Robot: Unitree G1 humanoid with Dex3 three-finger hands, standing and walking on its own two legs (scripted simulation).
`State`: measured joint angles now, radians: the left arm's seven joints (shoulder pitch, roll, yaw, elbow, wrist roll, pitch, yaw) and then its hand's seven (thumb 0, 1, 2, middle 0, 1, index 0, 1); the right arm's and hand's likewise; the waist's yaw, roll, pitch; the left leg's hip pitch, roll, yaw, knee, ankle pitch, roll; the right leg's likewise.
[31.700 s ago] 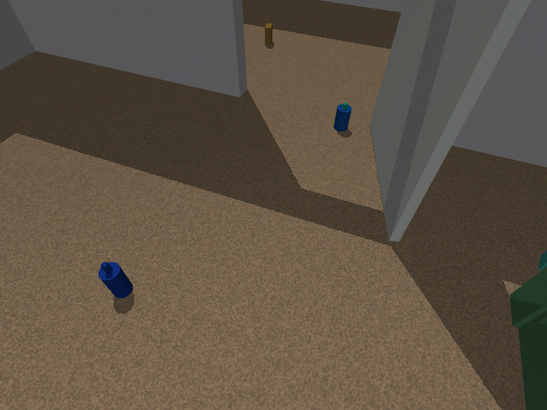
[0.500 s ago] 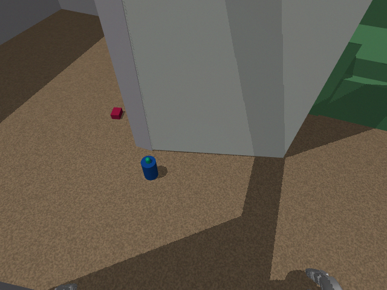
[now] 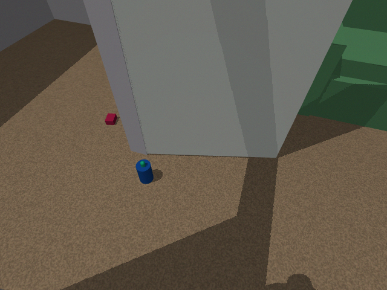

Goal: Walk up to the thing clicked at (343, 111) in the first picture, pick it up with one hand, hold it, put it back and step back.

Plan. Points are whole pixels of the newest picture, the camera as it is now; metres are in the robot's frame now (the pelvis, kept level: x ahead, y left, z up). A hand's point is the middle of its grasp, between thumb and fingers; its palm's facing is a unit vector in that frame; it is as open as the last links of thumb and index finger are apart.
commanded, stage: stand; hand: left
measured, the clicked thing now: (144, 170) +0.82 +0.29 -0.70
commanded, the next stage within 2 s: walk up in 0.34 s
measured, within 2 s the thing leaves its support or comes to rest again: neither
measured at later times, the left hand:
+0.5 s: hand out of the picture +0.07 +0.27 -0.15, palm faces +0.05 -0.94 -0.34, open 7.4 cm
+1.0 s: hand (67, 249) +0.23 +0.32 -0.15, palm faces -0.06 -0.94 -0.35, open 7.4 cm
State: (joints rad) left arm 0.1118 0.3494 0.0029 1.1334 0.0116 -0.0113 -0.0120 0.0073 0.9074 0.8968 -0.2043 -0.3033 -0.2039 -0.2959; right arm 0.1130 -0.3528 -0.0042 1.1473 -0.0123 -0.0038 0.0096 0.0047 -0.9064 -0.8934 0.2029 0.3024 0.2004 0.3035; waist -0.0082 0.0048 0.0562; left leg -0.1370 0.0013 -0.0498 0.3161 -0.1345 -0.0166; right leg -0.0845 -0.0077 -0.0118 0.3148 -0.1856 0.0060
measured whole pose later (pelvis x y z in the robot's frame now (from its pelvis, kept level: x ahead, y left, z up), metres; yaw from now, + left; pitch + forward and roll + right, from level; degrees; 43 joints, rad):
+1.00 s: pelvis +0.17 +0.05 -0.01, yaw +0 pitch -3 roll +1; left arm 0.28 0.42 0.07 0.92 0.03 0.00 -0.09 0.01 0.91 0.90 -0.20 -0.30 -0.20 -0.30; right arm 0.36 -0.40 -0.06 0.87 -0.02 -0.07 0.05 0.00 -0.90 -0.89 0.21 0.30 0.20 0.30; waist -0.03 -0.02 0.08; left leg -0.09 0.01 0.08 0.44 -0.30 0.02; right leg -0.43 -0.08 0.01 0.67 -0.23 -0.01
